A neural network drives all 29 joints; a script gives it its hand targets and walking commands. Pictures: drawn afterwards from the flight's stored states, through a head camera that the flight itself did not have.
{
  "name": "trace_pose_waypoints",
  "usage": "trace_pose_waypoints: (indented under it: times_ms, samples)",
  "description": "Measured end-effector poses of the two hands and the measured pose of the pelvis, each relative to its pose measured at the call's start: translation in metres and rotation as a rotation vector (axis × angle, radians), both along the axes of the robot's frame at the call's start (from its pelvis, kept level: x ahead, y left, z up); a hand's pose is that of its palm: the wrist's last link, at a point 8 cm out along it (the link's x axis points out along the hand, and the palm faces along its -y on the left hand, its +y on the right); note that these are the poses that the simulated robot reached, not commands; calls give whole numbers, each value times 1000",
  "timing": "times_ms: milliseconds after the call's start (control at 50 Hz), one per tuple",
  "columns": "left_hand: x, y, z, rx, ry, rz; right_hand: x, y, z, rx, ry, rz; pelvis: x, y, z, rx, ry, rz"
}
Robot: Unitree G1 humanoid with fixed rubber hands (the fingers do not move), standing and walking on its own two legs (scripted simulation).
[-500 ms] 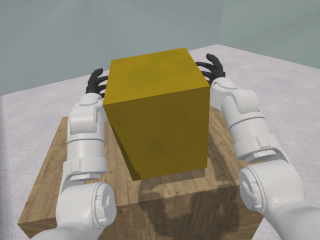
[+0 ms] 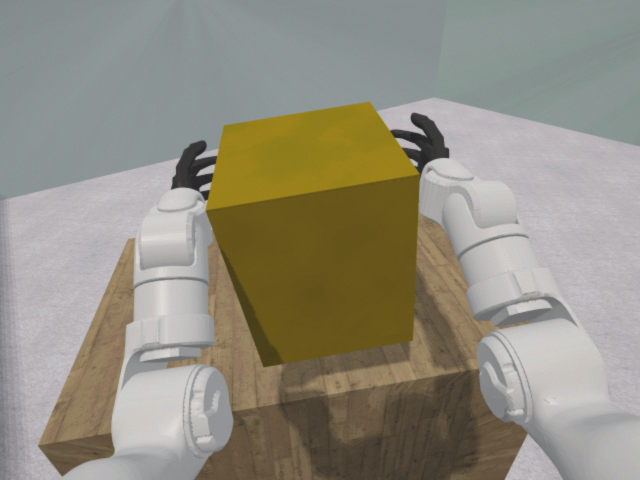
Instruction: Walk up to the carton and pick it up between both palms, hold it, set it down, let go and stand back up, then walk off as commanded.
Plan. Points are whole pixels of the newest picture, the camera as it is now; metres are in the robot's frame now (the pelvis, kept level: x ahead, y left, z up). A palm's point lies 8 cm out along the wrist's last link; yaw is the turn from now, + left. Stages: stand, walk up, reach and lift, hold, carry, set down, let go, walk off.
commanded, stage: hold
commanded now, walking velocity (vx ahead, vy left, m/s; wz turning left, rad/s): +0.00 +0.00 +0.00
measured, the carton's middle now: (317, 232) +0.38 +0.01 +0.20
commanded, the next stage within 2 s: none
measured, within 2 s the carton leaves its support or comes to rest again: neither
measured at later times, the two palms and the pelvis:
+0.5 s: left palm (188, 191) +0.38 +0.16 +0.27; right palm (426, 163) +0.38 -0.13 +0.29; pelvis +0.01 +0.00 +0.00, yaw +0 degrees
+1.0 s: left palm (189, 199) +0.37 +0.16 +0.26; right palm (429, 173) +0.37 -0.13 +0.28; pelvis +0.00 +0.00 +0.00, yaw +0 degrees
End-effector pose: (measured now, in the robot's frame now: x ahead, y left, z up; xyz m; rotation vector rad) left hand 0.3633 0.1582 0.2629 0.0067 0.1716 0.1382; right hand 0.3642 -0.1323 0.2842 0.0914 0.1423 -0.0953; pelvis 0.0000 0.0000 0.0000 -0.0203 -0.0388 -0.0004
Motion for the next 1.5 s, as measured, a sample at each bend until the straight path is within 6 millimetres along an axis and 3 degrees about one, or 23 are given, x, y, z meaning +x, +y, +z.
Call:
trace_pose_waypoints:
  times_ms: [180,360,540,760,1260,1500]
  samples:
    - [9,0,-5,10,14,2,10,0,-7,-2,15,2,5,1,0,-1,6,0]
    - [20,1,-5,-6,-4,-4,18,1,-2,-7,-4,-6,12,2,0,-2,17,0]
    - [10,3,8,-14,-34,0,9,3,10,4,-34,-4,10,2,0,-2,3,0]
    - [-3,2,7,5,-11,-2,-3,1,4,4,-7,3,0,0,0,-1,-13,1]
    - [21,2,-2,1,-12,-5,20,2,-1,-10,-7,-5,15,2,0,-3,7,1]
    - [9,3,10,-10,-37,-1,8,3,10,-1,-32,-3,10,1,0,-3,-1,1]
